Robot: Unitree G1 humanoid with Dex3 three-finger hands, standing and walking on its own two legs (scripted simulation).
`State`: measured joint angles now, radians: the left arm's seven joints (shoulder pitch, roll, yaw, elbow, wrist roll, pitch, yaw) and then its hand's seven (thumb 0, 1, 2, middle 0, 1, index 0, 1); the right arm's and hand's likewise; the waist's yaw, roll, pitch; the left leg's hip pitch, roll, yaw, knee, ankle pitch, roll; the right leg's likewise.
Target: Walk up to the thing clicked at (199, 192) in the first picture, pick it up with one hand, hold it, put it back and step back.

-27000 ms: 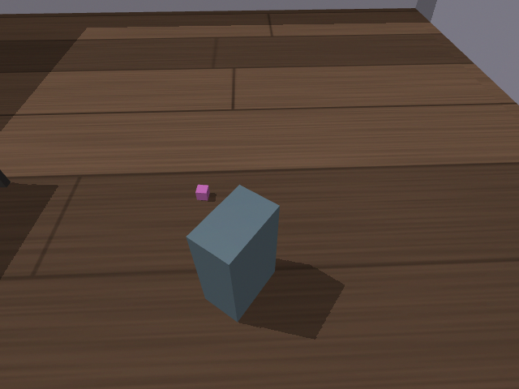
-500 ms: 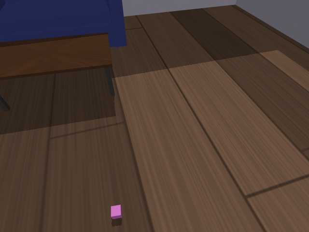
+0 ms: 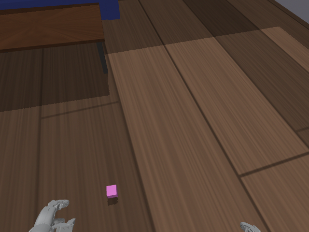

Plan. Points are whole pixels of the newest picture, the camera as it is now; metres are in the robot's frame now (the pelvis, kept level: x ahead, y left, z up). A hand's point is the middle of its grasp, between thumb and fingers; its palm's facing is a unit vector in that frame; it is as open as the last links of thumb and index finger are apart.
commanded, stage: rise first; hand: left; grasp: from above
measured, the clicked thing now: (112, 191) +0.40 +0.25 -0.73
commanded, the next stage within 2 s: none
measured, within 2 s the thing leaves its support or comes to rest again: neither
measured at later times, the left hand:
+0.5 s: hand out of the picture +0.13 +0.27 -0.22, palm faces -0.17 -0.86 -0.48, open 13.9 cm
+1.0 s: hand (83, 212) +0.24 +0.30 -0.43, palm faces -0.42 -0.41 -0.81, open 13.7 cm
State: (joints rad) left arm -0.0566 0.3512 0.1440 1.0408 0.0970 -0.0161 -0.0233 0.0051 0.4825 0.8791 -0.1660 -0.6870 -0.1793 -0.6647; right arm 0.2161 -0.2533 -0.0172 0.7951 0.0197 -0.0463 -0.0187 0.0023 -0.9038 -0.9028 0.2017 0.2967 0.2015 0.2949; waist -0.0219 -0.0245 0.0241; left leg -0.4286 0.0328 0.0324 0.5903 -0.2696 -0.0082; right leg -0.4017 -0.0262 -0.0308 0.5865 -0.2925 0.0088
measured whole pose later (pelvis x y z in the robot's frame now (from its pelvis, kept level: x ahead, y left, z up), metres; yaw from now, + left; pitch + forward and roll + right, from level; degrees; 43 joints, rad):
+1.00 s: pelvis -0.07 +0.00 -0.28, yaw -2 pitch +34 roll -3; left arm -0.31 0.50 0.15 0.83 0.78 -0.12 0.18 0.00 -0.42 0.94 -0.08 -1.05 -0.08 -1.03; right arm 0.06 -0.29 -0.06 0.69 -0.03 -0.16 0.05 0.00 -0.81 -0.88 0.20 0.30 0.20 0.30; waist -0.02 0.00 -0.16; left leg -1.86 0.05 -0.04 1.92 -0.66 -0.01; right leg -1.81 -0.03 -0.04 1.91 -0.70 0.00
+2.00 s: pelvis -0.09 +0.01 -0.41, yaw -6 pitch +34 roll -6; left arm -0.79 0.68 0.17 1.34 1.18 -0.17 0.41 0.00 -0.51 0.97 -0.10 -1.01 -0.10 -0.99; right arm 0.10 -0.24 0.00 0.80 -0.14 -0.09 0.12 0.00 -0.91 -0.91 0.20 0.30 0.20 0.29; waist -0.14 -0.02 -0.07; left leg -2.28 0.06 -0.10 2.33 -0.66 0.01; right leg -2.20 0.00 -0.07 2.28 -0.68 0.01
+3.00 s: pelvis -0.08 +0.00 -0.44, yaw -7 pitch +33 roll -7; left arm -0.94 0.72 0.12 1.48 1.21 -0.15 0.50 0.00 -0.57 1.04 -0.09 -0.96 -0.07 -0.97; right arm 0.11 -0.27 0.06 0.79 -0.17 -0.12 0.16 0.00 -0.90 -0.90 0.20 0.30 0.20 0.29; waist -0.23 -0.04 -0.02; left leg -2.34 0.06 -0.13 2.43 -0.67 0.00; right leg -2.25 0.01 -0.09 2.36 -0.69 0.01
